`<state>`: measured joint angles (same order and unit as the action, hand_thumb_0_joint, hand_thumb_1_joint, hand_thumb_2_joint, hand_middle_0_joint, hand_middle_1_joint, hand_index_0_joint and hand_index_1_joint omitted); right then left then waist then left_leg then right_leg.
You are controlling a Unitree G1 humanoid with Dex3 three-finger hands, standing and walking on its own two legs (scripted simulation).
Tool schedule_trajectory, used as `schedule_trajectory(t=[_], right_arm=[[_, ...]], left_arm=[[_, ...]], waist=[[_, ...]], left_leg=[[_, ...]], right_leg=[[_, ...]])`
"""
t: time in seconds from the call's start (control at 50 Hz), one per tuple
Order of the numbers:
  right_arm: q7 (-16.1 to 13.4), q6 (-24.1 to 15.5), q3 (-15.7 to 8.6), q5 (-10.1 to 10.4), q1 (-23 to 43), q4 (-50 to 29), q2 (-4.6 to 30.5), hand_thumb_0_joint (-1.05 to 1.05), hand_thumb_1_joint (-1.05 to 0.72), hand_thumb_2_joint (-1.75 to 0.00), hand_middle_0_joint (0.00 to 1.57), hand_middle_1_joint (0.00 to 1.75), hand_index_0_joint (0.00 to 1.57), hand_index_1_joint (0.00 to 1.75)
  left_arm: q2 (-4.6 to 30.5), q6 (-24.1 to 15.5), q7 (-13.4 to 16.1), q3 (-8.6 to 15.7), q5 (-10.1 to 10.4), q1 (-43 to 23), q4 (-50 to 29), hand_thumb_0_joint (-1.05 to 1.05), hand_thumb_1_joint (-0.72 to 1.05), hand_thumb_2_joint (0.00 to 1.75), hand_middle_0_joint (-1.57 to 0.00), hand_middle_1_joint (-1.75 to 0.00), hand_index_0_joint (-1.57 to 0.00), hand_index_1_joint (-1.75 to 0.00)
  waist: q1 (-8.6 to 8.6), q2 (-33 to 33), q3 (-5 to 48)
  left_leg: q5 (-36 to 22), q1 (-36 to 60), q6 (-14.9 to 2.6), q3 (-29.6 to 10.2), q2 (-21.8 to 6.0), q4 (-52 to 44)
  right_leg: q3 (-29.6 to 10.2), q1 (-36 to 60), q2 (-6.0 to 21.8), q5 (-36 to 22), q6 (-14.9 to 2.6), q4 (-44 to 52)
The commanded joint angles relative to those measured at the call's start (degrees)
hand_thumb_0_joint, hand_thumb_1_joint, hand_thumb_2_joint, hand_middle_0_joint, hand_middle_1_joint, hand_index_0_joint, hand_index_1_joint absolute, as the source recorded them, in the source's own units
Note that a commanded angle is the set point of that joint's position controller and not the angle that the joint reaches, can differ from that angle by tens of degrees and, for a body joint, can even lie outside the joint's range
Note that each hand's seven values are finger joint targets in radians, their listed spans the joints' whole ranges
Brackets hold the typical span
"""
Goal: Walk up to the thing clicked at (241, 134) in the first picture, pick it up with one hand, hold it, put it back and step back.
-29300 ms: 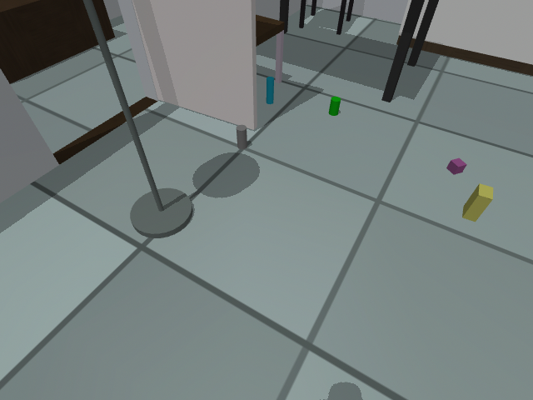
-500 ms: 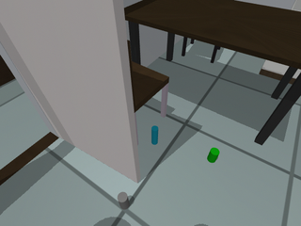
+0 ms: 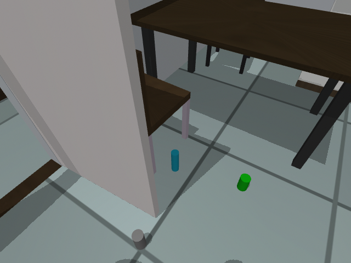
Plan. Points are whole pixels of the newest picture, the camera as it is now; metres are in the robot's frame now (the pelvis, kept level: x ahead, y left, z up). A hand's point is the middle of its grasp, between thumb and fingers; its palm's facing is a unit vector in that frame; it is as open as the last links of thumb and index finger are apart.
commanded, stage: stand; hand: left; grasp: from the side
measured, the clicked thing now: (139, 239) +0.41 +0.21 -0.72
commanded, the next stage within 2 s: step back in 0.52 s
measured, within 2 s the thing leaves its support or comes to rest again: neither
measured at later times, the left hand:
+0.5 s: hand out of the picture +0.07 +0.25 -0.16, palm faces +0.00 -0.94 -0.35, open 7.4 cm
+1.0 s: hand out of the picture +0.07 +0.32 -0.18, palm faces -0.04 -0.93 -0.36, open 7.4 cm
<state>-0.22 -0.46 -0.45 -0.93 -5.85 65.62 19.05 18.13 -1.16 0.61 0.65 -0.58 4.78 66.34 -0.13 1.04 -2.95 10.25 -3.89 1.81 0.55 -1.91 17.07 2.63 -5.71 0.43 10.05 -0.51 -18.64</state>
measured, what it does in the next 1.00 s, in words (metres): lifts its right foot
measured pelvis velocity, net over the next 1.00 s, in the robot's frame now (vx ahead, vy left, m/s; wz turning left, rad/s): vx -0.08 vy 0.06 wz -0.01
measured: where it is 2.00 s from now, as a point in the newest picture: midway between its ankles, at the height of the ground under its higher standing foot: outside the picture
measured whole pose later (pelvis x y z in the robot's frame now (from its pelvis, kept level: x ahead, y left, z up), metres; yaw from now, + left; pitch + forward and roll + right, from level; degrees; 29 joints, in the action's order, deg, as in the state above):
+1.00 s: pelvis -0.08 +0.06 -0.01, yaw -1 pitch -1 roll -1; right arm -0.5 1.4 -2.9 -1.7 -8.8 53.9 20.0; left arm 23.0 3.5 1.8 3.5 -0.1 2.2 51.5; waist 1.2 -2.8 -11.4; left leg 15.4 -15.0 -2.9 -0.1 1.1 31.5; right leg -9.3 -26.1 -7.1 29.0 -0.2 -65.3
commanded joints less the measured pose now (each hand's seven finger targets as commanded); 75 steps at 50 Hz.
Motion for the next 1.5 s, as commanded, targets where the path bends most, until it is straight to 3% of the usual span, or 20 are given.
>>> schedule_trajectory(t=[0.0, 0.38, 0.5, 0.56, 0.62, 0.7, 0.76, 0.78, 0.8, 0.82, 0.86, 0.9, 1.06, 1.16, 1.22, 1.24, 1.26, 1.28, 1.34, 1.48], right_arm=[[-0.82, -0.83, -1.87, -0.05, 1.6, -3.13, 11.12, 0.0, -0.9, -0.9, 0.2, 0.3, 0.2, 0.3], [-0.58, -0.92, -1.79, 0.04, 1.13, -3.47, 11.47, 0.0, -0.9, -0.9, 0.2, 0.3, 0.2, 0.3], [-0.4, 0.04, -2.99, 0.44, 2.8, -4.93, 14.69, 0.0, -0.9, -0.9, 0.2, 0.3, 0.2, 0.3], [-0.34, 1.21, -3.16, 1.35, -0.69, -7.13, 12.5, 0.0, -0.9, -0.9, 0.2, 0.3, 0.2, 0.3], [0.05, 2.88, -4.5, 0.95, -3.11, -9.48, 12.77, 0.0, -0.9, -0.9, 0.2, 0.3, 0.2, 0.3], [0.07, 2.73, -4.85, 1.18, -6.17, -11.18, 13.08, 0.0, -0.9, -0.9, 0.2, 0.3, 0.2, 0.3], [-0.27, 1.59, -5.32, -0.66, -8.03, -10.9, 12.37, 0.0, -0.9, -0.9, 0.2, 0.3, 0.2, 0.3], [-0.44, 1.09, -6.3, -1.76, -5.78, -12.24, 16.43, 0.0, -0.9, -0.9, 0.2, 0.3, 0.2, 0.3], [-0.24, 0.79, -7.17, -1.87, -3.48, -13.59, 21.78, 0.0, -0.9, -0.9, 0.2, 0.3, 0.2, 0.3], [-0.24, 0.78, -7.87, -1.35, -4.64, -14.62, 24.16, 0.0, -0.9, -0.9, 0.2, 0.3, 0.2, 0.3], [-1.02, 0.62, -6.63, -1.09, -0.12, -15.49, 18.87, 0.0, -0.9, -0.9, 0.2, 0.3, 0.2, 0.3], [-1.74, 0.41, -6.09, -0.91, 0.38, -16.7, 16.54, 0.0, -0.9, -0.9, 0.2, 0.3, 0.2, 0.3], [-2.2, 0.74, -6.64, -0.36, -5.91, -18.4, 16.72, 0.0, -0.9, -0.9, 0.2, 0.3, 0.2, 0.3], [-1.58, 1.13, -6.54, -0.32, -2.25, -20.46, 17.74, 0.0, -0.9, -0.9, 0.2, 0.3, 0.2, 0.3], [-1.28, 1.78, -5.66, 0.57, 0.09, -20.63, 16.1, 0.0, -0.9, -0.9, 0.2, 0.3, 0.2, 0.3], [-1.09, 1.85, -5.03, 0.84, -0.03, -21.12, 13.85, 0.0, -0.9, -0.9, 0.2, 0.3, 0.2, 0.3], [-1.63, 2.24, -5.36, 0.93, 2.44, -21.33, 13.43, 0.0, -0.9, -0.9, 0.2, 0.3, 0.2, 0.3], [-1.8, 2.56, -5.83, 0.42, 0.49, -20.2, 14.76, 0.0, -0.9, -0.9, 0.2, 0.3, 0.2, 0.3], [-1.55, 2.09, -5.11, 1.44, -4.48, -17.7, 14.32, 0.0, -0.9, -0.9, 0.2, 0.3, 0.2, 0.3], [-1.74, 1.53, -4.67, 0.53, -4.93, -19.5, 13.95, 0.0, -0.9, -0.9, 0.2, 0.3, 0.2, 0.3]], left_arm=[[12.26, -0.92, 0.53, 2.17, -0.11, -1.83, -2.85, 0.0, 0.9, 0.9, -0.2, -0.3, -0.2, -0.3], [12.94, -0.79, 0.26, 2.32, -0.04, -1.7, -3.24, 0.0, 0.9, 0.9, -0.2, -0.3, -0.2, -0.3], [17.67, -0.17, 0.23, 5.14, 1.1, -1.38, -4.81, 0.0, 0.9, 0.9, -0.2, -0.3, -0.2, -0.3], [18.9, 0.3, 0.63, 6.21, 0.89, -0.26, -8.17, 0.0, 0.9, 0.9, -0.2, -0.3, -0.2, -0.3], [18.91, 0.7, 0.86, 6.72, -0.89, -4.34, -13.12, 0.0, 0.9, 0.9, -0.2, -0.3, -0.2, -0.3], [16.44, 1.69, 1.25, 5.67, -1.4, -5.6, -16.6, 0.0, 0.9, 0.9, -0.2, -0.3, -0.2, -0.3], [16.33, 3.4, 0.81, 5.21, 0.06, -4.73, -17.78, 0.0, 0.9, 0.9, -0.2, -0.3, -0.2, -0.3], [13.44, 3.85, 0.63, 4.82, 0.83, -2.28, -18.29, 0.0, 0.9, 0.9, -0.2, -0.3, -0.2, -0.3], [11.6, 4.07, 0.96, 4.26, 0.96, -1.73, -18.9, 0.0, 0.9, 0.9, -0.2, -0.3, -0.2, -0.3], [13.81, 4.26, 1.8, 5.05, -0.07, -3.61, -18.46, 0.0, 0.9, 0.9, -0.2, -0.3, -0.2, -0.3], [14.66, 4.51, 2.15, 5.13, 0.39, -2.89, -17.41, 0.0, 0.9, 0.9, -0.2, -0.3, -0.2, -0.3], [14.25, 4.31, 1.87, 5.04, 0.83, 1.21, -17.21, 0.0, 0.9, 0.9, -0.2, -0.3, -0.2, -0.3], [13.61, 3.28, 1.1, 6.02, -0.22, 0.43, -20.88, 0.0, 0.9, 0.9, -0.2, -0.3, -0.2, -0.3], [12.97, 2.88, 0.31, 6.35, -0.55, 5.81, -19.73, 0.0, 0.9, 0.9, -0.2, -0.3, -0.2, -0.3], [14.64, 2.16, 0.26, 7.25, -1.66, 10.42, -18.08, 0.0, 0.9, 0.9, -0.2, -0.3, -0.2, -0.3], [18.35, 1.78, 0.21, 8.14, -2.09, 8.53, -19.45, 0.0, 0.9, 0.9, -0.2, -0.3, -0.2, -0.3], [23.49, 1.93, -0.06, 8.95, -1.5, 5.0, -21.27, 0.0, 0.9, 0.9, -0.2, -0.3, -0.2, -0.3], [22.35, 1.41, 0.14, 8.74, -1.77, 2.05, -23.37, 0.0, 0.9, 0.9, -0.2, -0.3, -0.2, -0.3], [16.23, 1.62, 0.89, 7.4, -0.96, -2.28, -24.63, 0.0, 0.9, 0.9, -0.2, -0.3, -0.2, -0.3], [16.28, 2.4, 1.32, 7.38, -1.42, 3.42, -26.47, 0.0, 0.9, 0.9, -0.2, -0.3, -0.2, -0.3]], waist=[[-0.06, -1.26, 3.98], [0.01, -0.65, 3.4], [-0.33, -2.57, -3.02], [0.37, -6.71, 3.5], [1.1, -10.59, 6.12], [1.42, -10.2, 7.36], [2.42, -5.8, 5.81], [0.22, 3.52, 5.54], [-0.32, 12.66, 4.22], [3.31, 13.44, 5.31], [0.6, 5.81, 4.85], [-1.38, 7.86, 5.88], [3.11, 5.81, 6.83], [0.89, 7.47, 8.51], [-1.61, 1.83, 8.01], [-0.74, -9.01, 5.54], [-2.83, -18.31, 2.24], [-1.42, -14.0, 0.2], [1.57, -7.89, 0.33], [-2.06, -11.21, 5.09]], left_leg=[[-8.47, -0.68, -2.0, -3.99, -5.64, -1.89], [-4.8, -1.62, -2.13, -4.03, -5.87, -2.92], [-12.66, -6.73, -3.72, -4.14, -4.17, 4.76], [-5.08, -7.71, -3.06, -0.14, 1.19, 18.04], [21.1, -12.18, -4.55, -5.58, 3.15, 37.84], [16.08, -14.77, -3.86, -3.89, 1.99, 28.71], [-4.87, -9.18, -3.04, -1.08, 2.05, 5.21], [-17.97, -6.48, -4.91, -12.59, -6.6, 2.57], [-32.41, -3.05, -9.68, -23.57, -14.89, 2.6], [-30.74, -7.66, -13.96, -28.53, -18.97, 2.22], [-32.47, -3.17, -12.56, -17.86, -13.08, 6.69], [-33.98, 0.9, -10.59, -13.1, -10.21, 9.42], [-34.51, 7.1, -16.65, -14.88, -13.65, 12.5], [-18.83, -1.06, -14.52, -13.97, -12.88, 12.08], [-6.53, -14.71, -8.33, -11.37, -9.24, 16.77], [7.0, -24.06, -4.23, -6.71, -0.96, 25.11], [25.06, -22.6, -2.11, -3.36, 8.01, 40.16], [25.9, -20.97, -1.48, -9.32, 7.04, 49.71], [17.69, -22.24, -1.32, -9.67, 9.9, 52.01], [20.32, -21.31, -0.8, -5.03, 4.55, 31.01]], right_leg=[[-6.06, 1.51, 7.5, -11.99, -0.07, 3.05], [-6.67, 0.84, 7.23, -6.37, -0.52, 3.93], [-7.97, -3.19, 7.16, -19.55, -1.05, -0.5], [-13.27, -2.25, 13.53, -25.25, -8.19, 0.14], [-16.66, -5.62, 20.45, -24.56, -15.37, -1.46], [-12.06, -2.61, 15.84, -25.67, -11.78, -8.75], [-8.59, -4.82, 10.75, -17.96, -6.77, -18.05], [-5.72, -10.09, 3.95, -6.74, -3.58, -24.38], [-5.65, -20.42, -6.57, 23.03, -1.16, -31.73], [-12.82, -18.36, -6.81, 29.87, -0.67, -39.92], [-16.19, -22.43, -6.95, 22.96, -0.96, -48.41], [-14.8, -25.11, -6.52, 17.83, -0.59, -50.29], [-10.36, -22.35, -3.86, 20.45, 2.16, -36.82], [-5.58, -12.26, -1.83, 15.48, 0.29, -21.05], [-9.42, -0.31, 1.52, 2.45, -2.75, -6.12], [-24.1, 0.28, 10.83, -0.73, -6.75, -2.88], [-34.23, -11.29, 21.82, -5.06, -17.39, 1.63], [-35.23, -15.17, 22.87, -9.0, -18.6, 0.62], [-17.03, -11.13, 11.94, -17.78, -11.44, -4.7], [-17.37, 2.52, 14.15, -21.86, -12.58, -9.76]])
